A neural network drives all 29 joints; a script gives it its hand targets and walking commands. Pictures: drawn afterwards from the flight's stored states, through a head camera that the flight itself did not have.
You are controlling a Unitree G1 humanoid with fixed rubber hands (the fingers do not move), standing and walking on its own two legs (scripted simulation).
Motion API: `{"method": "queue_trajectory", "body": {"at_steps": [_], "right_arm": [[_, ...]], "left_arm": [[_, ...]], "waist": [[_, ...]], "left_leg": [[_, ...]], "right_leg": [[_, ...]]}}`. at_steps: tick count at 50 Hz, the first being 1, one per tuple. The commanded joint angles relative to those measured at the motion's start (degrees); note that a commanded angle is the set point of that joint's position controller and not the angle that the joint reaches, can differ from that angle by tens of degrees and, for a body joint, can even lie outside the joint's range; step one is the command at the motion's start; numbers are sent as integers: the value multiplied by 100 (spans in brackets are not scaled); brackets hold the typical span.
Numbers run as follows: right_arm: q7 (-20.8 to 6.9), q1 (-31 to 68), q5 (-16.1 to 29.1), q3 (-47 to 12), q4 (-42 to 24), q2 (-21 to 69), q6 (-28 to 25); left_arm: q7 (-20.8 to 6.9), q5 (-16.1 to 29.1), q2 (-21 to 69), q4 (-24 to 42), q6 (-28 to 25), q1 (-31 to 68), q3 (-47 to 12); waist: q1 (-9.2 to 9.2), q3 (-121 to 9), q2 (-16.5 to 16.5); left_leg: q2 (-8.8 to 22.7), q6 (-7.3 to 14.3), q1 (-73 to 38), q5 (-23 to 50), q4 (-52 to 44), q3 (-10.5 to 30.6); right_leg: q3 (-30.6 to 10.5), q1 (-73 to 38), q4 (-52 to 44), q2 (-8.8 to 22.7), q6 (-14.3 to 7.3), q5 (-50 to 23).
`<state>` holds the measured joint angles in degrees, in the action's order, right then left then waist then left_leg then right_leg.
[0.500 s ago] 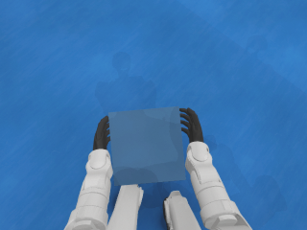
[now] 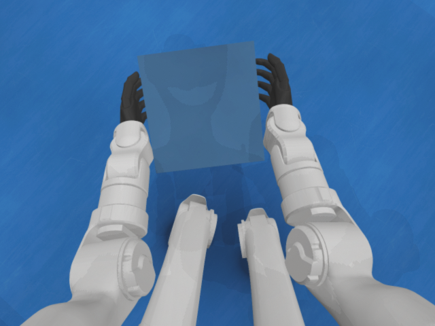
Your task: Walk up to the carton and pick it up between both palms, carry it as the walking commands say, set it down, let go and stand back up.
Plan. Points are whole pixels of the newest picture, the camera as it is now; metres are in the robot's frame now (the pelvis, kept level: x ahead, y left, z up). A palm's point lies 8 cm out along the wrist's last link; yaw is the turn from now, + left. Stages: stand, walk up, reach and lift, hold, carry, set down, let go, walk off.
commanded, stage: set down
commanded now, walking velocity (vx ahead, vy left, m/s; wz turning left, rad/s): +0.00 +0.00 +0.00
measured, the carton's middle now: (206, 112) +0.48 +0.08 -0.15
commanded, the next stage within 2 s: none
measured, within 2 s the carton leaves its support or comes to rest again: neither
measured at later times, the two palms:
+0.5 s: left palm (146, 117) +0.47 +0.21 -0.20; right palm (262, 104) +0.52 -0.03 -0.18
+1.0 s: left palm (148, 126) +0.47 +0.22 -0.27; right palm (253, 117) +0.52 -0.02 -0.25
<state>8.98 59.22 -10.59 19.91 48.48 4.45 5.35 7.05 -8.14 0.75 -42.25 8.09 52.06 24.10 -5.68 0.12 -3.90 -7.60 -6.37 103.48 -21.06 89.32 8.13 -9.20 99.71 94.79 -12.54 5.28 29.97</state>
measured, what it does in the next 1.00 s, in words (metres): lowers itself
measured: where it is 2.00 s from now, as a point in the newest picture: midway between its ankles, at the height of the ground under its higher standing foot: (218, 257)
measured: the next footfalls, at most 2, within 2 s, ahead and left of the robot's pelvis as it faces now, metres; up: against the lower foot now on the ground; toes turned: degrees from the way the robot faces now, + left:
none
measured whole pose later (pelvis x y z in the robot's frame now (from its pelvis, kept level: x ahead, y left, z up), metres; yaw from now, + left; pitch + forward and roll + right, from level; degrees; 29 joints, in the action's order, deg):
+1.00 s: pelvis -0.05 +0.01 -0.14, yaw -1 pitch +24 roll -1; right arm 10.8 84.3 -6.7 19.7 51.1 -4.4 13.6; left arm 8.9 -2.2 -8.7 -45.0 18.5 79.0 22.2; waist -7.6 29.9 -3.1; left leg -9.2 -7.3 118.5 -20.7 114.6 7.0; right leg -5.0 114.1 120.4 -12.5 5.2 31.5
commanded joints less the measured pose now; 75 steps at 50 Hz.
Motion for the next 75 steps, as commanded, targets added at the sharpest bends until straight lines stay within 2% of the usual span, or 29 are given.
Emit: {"method": "queue_trajectory", "body": {"at_steps": [1,4,9,10,17,21,27,28,29,33,35,36,37,39,40,41,42,43,44,49,51,54,58,60,64,65,67,72,75], "right_arm": [[-921,3206,23,-1973,489,5124,605],[-970,3792,250,-1968,391,5181,721],[-998,4264,495,-1976,438,5316,646],[-997,4191,451,-1938,326,5239,608],[-972,3717,207,-1936,357,5342,594],[-1015,3171,256,-2301,231,5662,633],[-1086,3143,905,-3562,-746,5703,436],[-1108,3283,928,-3630,-867,5449,394],[-1118,3339,1018,-3835,-1119,5420,370],[-859,4056,1499,-4510,-2071,4661,341],[-581,4365,1475,-4302,-1973,3650,434],[-438,4304,1396,-4184,-2218,3477,491],[-360,3958,1337,-4029,-2176,3242,535],[-439,4563,1283,-3730,-1745,3507,588],[-578,5045,1150,-3459,-1108,3818,677],[-686,5350,1098,-3178,-899,3913,712],[-791,5627,983,-2966,-806,3951,748],[-851,5753,929,-2772,-377,4013,821],[-896,5926,900,-2577,-211,3948,860],[-1281,5915,393,-1821,1214,3947,1040],[-1458,5748,251,-1553,1385,4076,1101],[-1642,5778,257,-1432,1342,4409,1139],[-1626,6255,692,-1774,928,4747,1010],[-1604,6290,933,-2080,801,4896,947],[-1435,5874,1444,-2976,163,5508,795],[-1371,5901,1594,-3326,-159,5556,734],[-1246,5354,1604,-3657,-164,5602,686],[-1088,3728,867,-3044,852,5831,737],[-1152,3411,454,-2445,1375,5465,758]], "left_arm": [[-1259,10,4692,212,360,4242,-2032],[-1374,132,4657,435,461,4950,-2139],[-1345,44,4686,627,357,5552,-2070],[-1337,37,4741,502,358,5310,-2041],[-1501,-60,5251,-218,474,4056,-1950],[-1578,182,5307,329,446,3934,-2313],[-1442,875,5259,1724,297,4082,-3505],[-1396,1011,5260,1738,293,4180,-3645],[-1343,1082,5264,2062,253,4259,-3783],[-960,1682,4410,3029,145,5050,-4322],[-662,1706,3438,2898,205,5170,-4072],[-551,1782,3316,3300,205,5133,-4070],[-469,1802,3003,3308,258,4844,-3994],[-535,1768,3418,2674,359,5416,-3980],[-644,1722,3781,2208,409,6049,-3888],[-749,1537,3851,1861,469,6483,-3635],[-845,1449,4057,1617,533,6921,-3573],[-912,1374,4110,1350,599,7194,-3436],[-957,1279,4058,1029,673,7227,-3203],[-1266,723,4264,-373,867,6823,-2075],[-1460,464,4342,-738,914,6462,-1717],[-1661,493,4442,-433,877,6912,-1683],[-1643,732,4617,44,700,7579,-1909],[-1560,760,4576,346,593,7723,-1933],[-1463,1127,4518,1495,335,7490,-2606],[-1441,1255,4599,1620,287,7199,-2754],[-1429,1474,4663,1582,234,6467,-2902],[-1756,1612,4504,1354,240,6439,-3195],[-1846,1400,4159,990,261,6341,-3041]], "waist": [[-431,-5841,-43],[-448,-6068,-68],[-718,-5638,187],[-568,-5623,98],[-473,-6159,88],[-470,-6914,-13],[-588,-8778,380],[-492,-8902,416],[-604,-9412,538],[-508,-11179,492],[-550,-11173,511],[-375,-11111,642],[-400,-10738,789],[-278,-9478,774],[-90,-8416,625],[-219,-7781,680],[-25,-7553,580],[-127,-7254,592],[-73,-7064,526],[-348,-5931,76],[-562,-5732,117],[-612,-5828,24],[-734,-6172,47],[-950,-6446,-117],[-1194,-8618,-227],[-1359,-9340,-168],[-1398,-9701,-315],[-528,-8197,-318],[-447,-7004,-76]], "left_leg": [[-59,309,-3738,-1273,-726,-1430],[-50,362,-3645,-1200,-547,-1454],[-84,342,-3368,-768,-229,-1381],[-95,323,-3474,-625,-168,-1350],[-173,256,-3321,529,232,-1439],[-191,232,-3419,1580,484,-1413],[-126,111,-4890,3923,1078,-1094],[-99,69,-5112,4032,1148,-985],[-119,52,-5423,4218,1276,-991],[-43,-4,-6102,4078,1578,-944],[10,-27,-5788,3070,1518,-1105],[27,-53,-6098,3428,1553,-1142],[37,-42,-6302,3512,1531,-1091],[30,-63,-5515,2488,1369,-1055],[53,36,-4776,1330,1272,-1049],[71,100,-4289,414,1218,-1151],[103,132,-4148,-159,1163,-1130],[91,133,-3736,-704,1233,-1197],[93,133,-3401,-1029,1303,-1273],[117,233,-2479,-1914,1420,-1358],[39,289,-1984,-1876,1457,-1462],[17,335,-1593,-1570,1525,-1560],[43,339,-1713,-971,1613,-1603],[65,367,-2036,-626,1718,-1609],[26,325,-2979,1530,2148,-1632],[17,264,-3138,2064,2259,-1680],[-13,200,-3192,2882,2414,-1616],[-1,193,-1987,2354,2425,-1465],[30,236,-1684,1785,2301,-1430]], "right_leg": [[936,-2291,-1228,-54,-276,992],[982,-2191,-1006,-28,-239,974],[1008,-1338,-720,-62,-281,694],[1053,-1167,-667,-100,-265,617],[1166,-1202,-396,-172,-220,-299],[1242,-1429,-127,-202,-199,-1222],[1295,-967,497,-277,-194,-2407],[1319,-732,661,-283,-196,-2302],[1267,-741,768,-307,-247,-2359],[1294,-1863,1319,-203,-264,-2511],[1259,-2399,1390,-51,-329,-2008],[1344,-2549,1403,-94,-318,-2262],[1304,-2279,1324,-97,-308,-2160],[1331,-1735,1291,-62,-373,-1504],[1355,-1107,1257,-7,-441,-617],[1382,-690,1232,25,-463,18],[1486,-479,1257,7,-459,365],[1385,-279,1262,34,-510,713],[1360,-338,1216,64,-488,937],[1318,-27,1296,69,-444,1569],[1288,-96,1298,77,-451,1480],[1322,-248,1366,40,-481,1108],[1336,-125,1427,-15,-506,699],[1367,44,1450,-41,-481,633],[1354,-1103,1731,-125,-401,-1069],[1255,-1497,1776,-130,-374,-1540],[1256,-1740,1959,-114,-335,-2231],[1162,-1370,1795,-98,-381,-2257],[1172,-622,1783,-44,-418,-1630]]}}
